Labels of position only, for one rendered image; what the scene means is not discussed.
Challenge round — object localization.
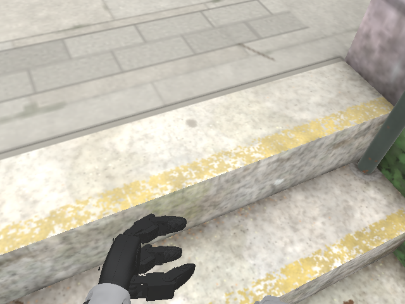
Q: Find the robot left forearm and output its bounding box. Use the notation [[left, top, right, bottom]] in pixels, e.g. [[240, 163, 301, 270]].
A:
[[83, 283, 131, 304]]

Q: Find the robot left hand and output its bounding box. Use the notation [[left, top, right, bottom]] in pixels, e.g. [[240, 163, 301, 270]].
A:
[[98, 214, 196, 301]]

